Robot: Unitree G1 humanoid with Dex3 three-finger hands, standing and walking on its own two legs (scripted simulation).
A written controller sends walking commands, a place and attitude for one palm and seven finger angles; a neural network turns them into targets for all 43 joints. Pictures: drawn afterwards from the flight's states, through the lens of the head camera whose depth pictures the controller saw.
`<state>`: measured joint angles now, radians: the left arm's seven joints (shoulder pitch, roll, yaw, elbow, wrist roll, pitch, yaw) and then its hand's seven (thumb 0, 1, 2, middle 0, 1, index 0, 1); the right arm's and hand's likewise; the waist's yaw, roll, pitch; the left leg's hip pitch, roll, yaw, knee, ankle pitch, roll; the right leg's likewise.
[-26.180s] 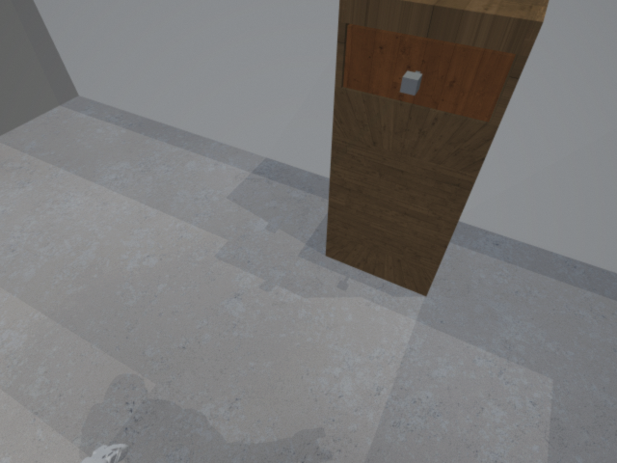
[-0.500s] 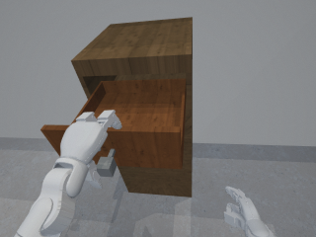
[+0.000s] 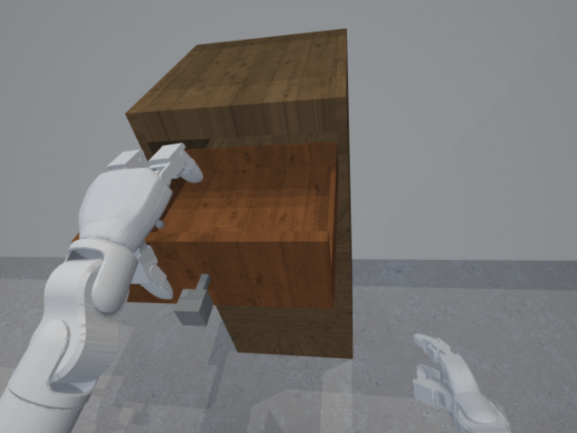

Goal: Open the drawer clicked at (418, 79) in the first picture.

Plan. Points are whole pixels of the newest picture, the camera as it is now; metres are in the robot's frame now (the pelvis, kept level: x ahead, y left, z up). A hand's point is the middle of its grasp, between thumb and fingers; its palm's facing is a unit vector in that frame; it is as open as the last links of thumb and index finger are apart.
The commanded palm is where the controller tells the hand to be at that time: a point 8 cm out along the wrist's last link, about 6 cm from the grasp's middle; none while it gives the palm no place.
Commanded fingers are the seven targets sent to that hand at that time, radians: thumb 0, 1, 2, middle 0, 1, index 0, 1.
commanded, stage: draw the hand back to the body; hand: left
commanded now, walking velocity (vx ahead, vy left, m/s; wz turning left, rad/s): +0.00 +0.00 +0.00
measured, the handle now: (198, 296) +0.28 +0.19 +0.06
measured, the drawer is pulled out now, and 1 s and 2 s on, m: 0.29 0.29 0.29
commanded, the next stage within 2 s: step back with the hand held close in 1.70 s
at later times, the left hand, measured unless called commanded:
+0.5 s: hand (129, 253) +0.24 +0.22 +0.20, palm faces +0.22 -0.12 -0.97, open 13.9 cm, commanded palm +0.19 +0.21 +0.27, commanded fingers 0.00 -0.50 0.30 -0.30 -1.20 -0.30 -1.20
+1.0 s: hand (114, 241) +0.22 +0.20 +0.25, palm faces +0.39 -0.87 -0.29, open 12.9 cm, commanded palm +0.17 +0.25 +0.26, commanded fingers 0.00 0.06 0.54 -0.26 -0.84 -0.26 -0.84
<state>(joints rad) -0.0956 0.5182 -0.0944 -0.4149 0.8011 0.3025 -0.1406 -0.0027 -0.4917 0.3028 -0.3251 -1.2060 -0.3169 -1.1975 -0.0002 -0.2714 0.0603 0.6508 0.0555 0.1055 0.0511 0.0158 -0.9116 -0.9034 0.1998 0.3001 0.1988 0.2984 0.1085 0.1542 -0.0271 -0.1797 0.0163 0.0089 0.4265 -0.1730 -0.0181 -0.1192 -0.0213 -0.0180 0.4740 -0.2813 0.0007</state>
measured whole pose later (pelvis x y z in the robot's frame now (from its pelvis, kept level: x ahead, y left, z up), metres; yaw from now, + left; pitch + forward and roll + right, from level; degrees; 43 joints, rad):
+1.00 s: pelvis +0.01 +0.00 +0.00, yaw -1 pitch -5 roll -1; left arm 0.30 0.31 0.31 -0.64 -0.05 -0.14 0.09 -0.01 -0.25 0.41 -0.30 -1.05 -0.29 -1.04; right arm 0.18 -0.21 0.05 0.65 0.00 -0.12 -0.06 0.01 -0.91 -0.90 0.20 0.30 0.20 0.30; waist 0.06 0.05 0.04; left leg -0.16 0.05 0.01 0.47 -0.22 -0.03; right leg -0.06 0.02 -0.02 0.42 -0.27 -0.01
